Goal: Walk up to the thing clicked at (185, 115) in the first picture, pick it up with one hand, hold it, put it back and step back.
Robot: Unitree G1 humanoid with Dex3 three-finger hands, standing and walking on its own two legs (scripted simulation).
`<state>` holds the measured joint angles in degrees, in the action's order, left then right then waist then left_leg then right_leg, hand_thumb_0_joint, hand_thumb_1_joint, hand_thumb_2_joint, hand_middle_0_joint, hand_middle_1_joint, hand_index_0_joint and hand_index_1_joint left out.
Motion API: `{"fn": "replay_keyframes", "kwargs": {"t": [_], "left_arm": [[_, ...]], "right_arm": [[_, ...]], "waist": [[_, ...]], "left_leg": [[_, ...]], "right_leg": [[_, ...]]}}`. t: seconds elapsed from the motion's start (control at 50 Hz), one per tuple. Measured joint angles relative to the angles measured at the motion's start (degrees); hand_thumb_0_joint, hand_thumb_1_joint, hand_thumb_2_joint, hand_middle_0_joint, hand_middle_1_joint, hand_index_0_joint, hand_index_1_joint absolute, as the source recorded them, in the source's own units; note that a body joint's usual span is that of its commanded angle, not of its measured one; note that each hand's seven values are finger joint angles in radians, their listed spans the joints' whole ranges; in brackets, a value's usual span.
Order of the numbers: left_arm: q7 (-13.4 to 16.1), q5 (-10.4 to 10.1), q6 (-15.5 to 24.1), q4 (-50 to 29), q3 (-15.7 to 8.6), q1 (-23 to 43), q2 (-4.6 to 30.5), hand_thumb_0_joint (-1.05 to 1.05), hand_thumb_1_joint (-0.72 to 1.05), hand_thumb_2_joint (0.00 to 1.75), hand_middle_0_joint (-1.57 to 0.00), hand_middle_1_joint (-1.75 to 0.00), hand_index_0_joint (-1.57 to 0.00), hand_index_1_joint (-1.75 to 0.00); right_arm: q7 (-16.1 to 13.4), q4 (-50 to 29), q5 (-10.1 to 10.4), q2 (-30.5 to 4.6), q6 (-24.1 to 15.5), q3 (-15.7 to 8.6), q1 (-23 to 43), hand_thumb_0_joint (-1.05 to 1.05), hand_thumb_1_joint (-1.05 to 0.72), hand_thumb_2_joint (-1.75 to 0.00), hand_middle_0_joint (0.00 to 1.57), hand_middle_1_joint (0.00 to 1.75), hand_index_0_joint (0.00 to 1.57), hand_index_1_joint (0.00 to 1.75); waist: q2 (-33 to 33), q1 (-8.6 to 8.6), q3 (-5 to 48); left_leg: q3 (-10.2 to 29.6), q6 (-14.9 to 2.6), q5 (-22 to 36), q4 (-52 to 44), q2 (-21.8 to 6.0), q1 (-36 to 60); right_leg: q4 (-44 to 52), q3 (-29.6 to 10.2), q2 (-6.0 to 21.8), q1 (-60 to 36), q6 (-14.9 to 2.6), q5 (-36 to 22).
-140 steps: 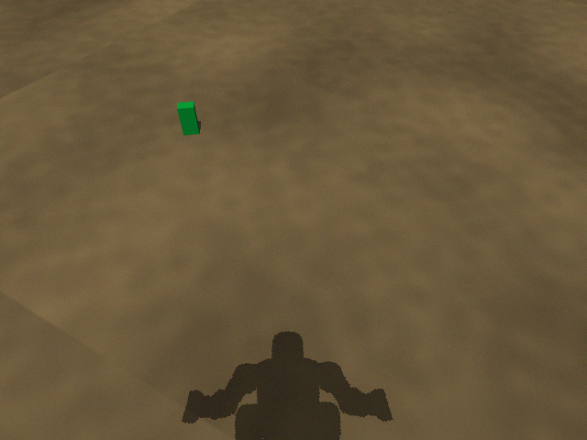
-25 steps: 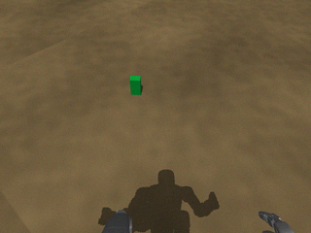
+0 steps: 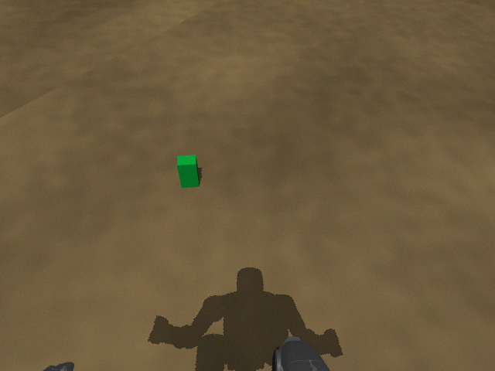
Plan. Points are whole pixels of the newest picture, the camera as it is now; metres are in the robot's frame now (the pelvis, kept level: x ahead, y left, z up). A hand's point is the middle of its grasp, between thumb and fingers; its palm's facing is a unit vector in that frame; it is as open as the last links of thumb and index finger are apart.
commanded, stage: walk up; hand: left
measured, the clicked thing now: (188, 171) +1.08 +0.21 -0.68
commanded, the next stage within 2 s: none
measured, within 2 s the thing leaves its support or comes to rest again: neither
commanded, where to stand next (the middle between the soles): +0.74 -0.05 m, yaw +2 degrees
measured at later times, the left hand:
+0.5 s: hand (111, 326) +0.23 +0.24 -0.13, palm faces +0.03 -0.93 -0.37, open 7.4 cm
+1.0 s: hand (129, 228) +0.43 +0.25 -0.13, palm faces -0.04 -0.93 -0.36, open 7.4 cm
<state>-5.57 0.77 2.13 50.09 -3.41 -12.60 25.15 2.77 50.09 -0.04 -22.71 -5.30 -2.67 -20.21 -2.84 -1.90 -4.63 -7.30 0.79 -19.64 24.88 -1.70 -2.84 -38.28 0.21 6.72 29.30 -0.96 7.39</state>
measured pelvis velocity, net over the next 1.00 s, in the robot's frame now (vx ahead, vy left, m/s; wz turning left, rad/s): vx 0.38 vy -0.04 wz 0.01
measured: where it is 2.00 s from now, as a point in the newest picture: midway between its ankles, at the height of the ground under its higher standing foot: (244, 250)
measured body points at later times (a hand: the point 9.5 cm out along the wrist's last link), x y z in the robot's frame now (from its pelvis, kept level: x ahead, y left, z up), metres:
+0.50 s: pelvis +0.20 -0.04 +0.00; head +0.21 -0.04 +0.45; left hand +0.22 +0.29 -0.11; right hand +0.28 -0.36 -0.11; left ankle +0.33 +0.11 -0.71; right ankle +0.15 -0.14 -0.73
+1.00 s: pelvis +0.38 -0.04 +0.00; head +0.38 -0.04 +0.45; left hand +0.44 +0.29 -0.11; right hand +0.43 -0.36 -0.11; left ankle +0.35 +0.10 -0.73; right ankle +0.50 -0.19 -0.71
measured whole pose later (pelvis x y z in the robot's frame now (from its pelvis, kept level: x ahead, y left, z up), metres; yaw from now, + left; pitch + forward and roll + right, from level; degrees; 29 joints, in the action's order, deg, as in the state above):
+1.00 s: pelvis +0.38 -0.04 +0.00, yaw +1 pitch -3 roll +2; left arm -5.1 0.9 1.8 52.0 -3.9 -16.6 24.8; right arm 2.8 49.2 -0.4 -23.7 -4.6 -2.8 -19.7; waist -2.2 -1.2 -3.5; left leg -5.4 0.3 -17.6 26.8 -1.9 -6.1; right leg -38.3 -0.3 7.1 26.4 -0.3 10.0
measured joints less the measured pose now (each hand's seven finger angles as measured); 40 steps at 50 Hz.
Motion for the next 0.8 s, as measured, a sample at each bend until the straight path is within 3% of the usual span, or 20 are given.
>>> {"fn": "replay_keyframes", "kwargs": {"t": [0.06,0.1,0.12,0.18,0.22,0.28,0.36,0.44,0.52,0.58,0.62,0.66,0.72,0.8], "left_arm": [[-0.1,0.1,0.3,0.2,-0.2,0.8,-0.3,0.01,0.91,0.9,-0.2,-0.3,-0.2,-0.3],[0.3,0.3,0.9,0.5,-0.4,2.1,-1.8,0.01,0.91,0.9,-0.2,-0.3,-0.2,-0.3],[0.5,0.4,1.5,0.0,-0.4,2.5,-2.2,0.01,0.91,0.9,-0.2,-0.3,-0.2,-0.3],[1.3,-0.5,2.7,-1.4,0.1,2.2,-3.1,0.01,0.91,0.9,-0.2,-0.3,-0.2,-0.3],[1.9,-0.8,2.8,-1.6,0.6,1.1,-3.8,0.01,0.91,0.9,-0.2,-0.3,-0.2,-0.3],[2.3,-0.9,2.9,-1.2,0.9,-1.1,-4.1,0.01,0.91,0.9,-0.2,-0.3,-0.2,-0.3],[2.4,-0.4,2.8,-0.6,0.9,-3.9,-3.8,0.01,0.91,0.9,-0.2,-0.3,-0.21,-0.3],[2.4,0.1,2.6,-0.7,0.3,-5.7,-2.8,0.01,0.91,0.9,-0.2,-0.3,-0.21,-0.3],[2.4,0.3,2.5,-0.9,-0.3,-7.1,-1.4,0.01,0.91,0.9,-0.2,-0.3,-0.21,-0.3],[2.4,0.2,1.9,-0.4,-0.3,-8.2,-0.3,0.01,0.91,0.9,-0.2,-0.3,-0.21,-0.3],[2.9,0.0,1.1,0.2,-0.4,-8.0,0.1,0.01,0.91,0.9,-0.2,-0.3,-0.2,-0.3],[3.2,-0.3,0.2,0.8,0.1,-7.7,-0.8,0.01,0.91,0.9,-0.2,-0.3,-0.2,-0.3],[3.1,-0.4,-0.2,1.3,1.0,-6.8,-0.7,0.01,0.91,0.9,-0.2,-0.3,-0.2,-0.3],[2.4,-0.8,-0.1,0.6,0.5,-5.7,0.1,0.01,0.91,0.9,-0.2,-0.3,-0.2,-0.3]], "right_arm": [[-0.3,0.1,-0.1,-1.1,0.7,-0.3,-1.0,0.0,-0.9,-0.9,0.21,0.3,0.21,0.3],[-0.8,0.8,-0.2,-2.2,1.5,-0.8,-0.4,0.0,-0.9,-0.9,0.21,0.3,0.21,0.3],[-1.1,0.9,-0.1,-2.0,1.8,-0.8,-0.1,0.01,-0.9,-0.9,0.2,0.3,0.21,0.3],[-1.2,1.8,0.0,-1.5,2.5,0.3,1.2,0.01,-0.9,-0.9,0.2,0.3,0.2,0.3],[-0.9,2.0,0.5,-1.6,2.6,0.4,2.2,0.01,-0.9,-0.9,0.2,0.3,0.2,0.3],[-0.4,1.2,0.6,-2.0,2.5,0.2,3.5,0.01,-0.9,-0.9,0.2,0.3,0.21,0.3],[0.5,0.7,0.0,-2.2,3.0,-0.6,4.5,0.0,-0.9,-0.9,0.2,0.3,0.2,0.3],[1.2,1.5,-0.8,-2.0,3.6,-0.9,4.4,0.0,-0.9,-0.9,0.2,0.3,0.2,0.3],[1.7,2.0,-1.2,-1.3,3.5,-0.8,4.7,0.0,-0.9,-0.9,0.2,0.3,0.2,0.3],[1.7,1.7,-1.3,-0.8,2.6,-0.8,5.0,0.0,-0.9,-0.9,0.2,0.3,0.2,0.3],[1.3,1.1,-1.9,0.0,1.6,-0.9,6.1,0.0,-0.9,-0.9,0.2,0.3,0.2,0.3],[0.8,-0.6,-1.6,0.1,0.6,-0.8,6.5,0.0,-0.9,-0.9,0.2,0.3,0.21,0.3],[0.0,-1.8,-0.4,1.1,0.2,-0.2,6.0,0.0,-0.9,-0.9,0.2,0.3,0.21,0.3],[-0.3,-1.8,0.2,1.8,0.0,0.8,4.0,0.0,-0.9,-0.9,0.2,0.3,0.21,0.3]], "waist": [[1.0,-0.66,1.1],[4.8,-0.76,0.5],[5.3,-0.67,0.2],[4.2,0.94,-0.1],[4.5,1.67,0.0],[5.3,2.27,0.3],[6.2,2.41,0.6],[5.8,2.99,0.8],[4.3,3.98,0.5],[2.7,4.11,0.9],[-0.5,4.11,-0.1],[0.0,3.14,-0.5],[-0.1,1.9,-0.6],[-1.5,1.57,-0.2]], "left_leg": [[0.0,1.47,-4.8,3.6,-0.8,1.2],[1.4,0.07,-8.1,11.2,-4.3,-0.3],[3.2,-0.88,-8.3,18.0,-4.4,-2.8],[5.9,-1.88,-7.2,36.2,-0.9,-11.2],[7.2,-2.32,-3.9,40.2,-0.1,-16.2],[9.0,-2.28,1.2,38.1,-0.8,-21.9],[10.8,-0.86,6.6,31.5,-1.9,-26.8],[9.5,0.08,9.4,21.8,-2.9,-27.9],[7.3,-0.68,11.3,12.1,-3.6,-24.9],[5.8,-1.7,12.3,7.4,-2.7,-20.6],[3.8,-1.72,10.7,9.6,-0.4,-19.6],[3.6,-2.17,8.0,11.5,-0.5,-19.0],[3.8,-2.13,7.4,8.7,-0.7,-15.2],[3.3,-1.98,7.6,3.8,0.1,-10.1]], "right_leg": [[4.5,1.4,-1.2,-3.8,-0.75,-0.5],[2.2,3.6,-3.8,-5.1,-0.36,2.4],[0.7,4.2,-4.2,-5.4,-0.53,4.1],[1.1,3.7,-3.6,-8.5,-1.17,6.3],[4.6,3.8,-3.8,-11.9,-1.18,5.8],[9.2,4.0,-5.0,-16.1,-1.54,5.3],[13.0,5.2,-6.8,-20.5,-1.82,5.9],[14.6,6.6,-7.6,-23.6,-1.57,7.9],[12.4,7.5,-7.6,-25.5,-0.77,12.1],[7.9,7.7,-6.3,-26.0,0.41,17.2],[-1.1,6.2,-3.0,-23.6,-0.6,19.6],[-14.3,2.7,-4.4,-17.8,-1.41,20.7],[-24.7,-0.5,-5.8,-10.1,-1.72,18.1],[-22.2,-2.8,-3.4,-3.2,-0.79,12.0]]}}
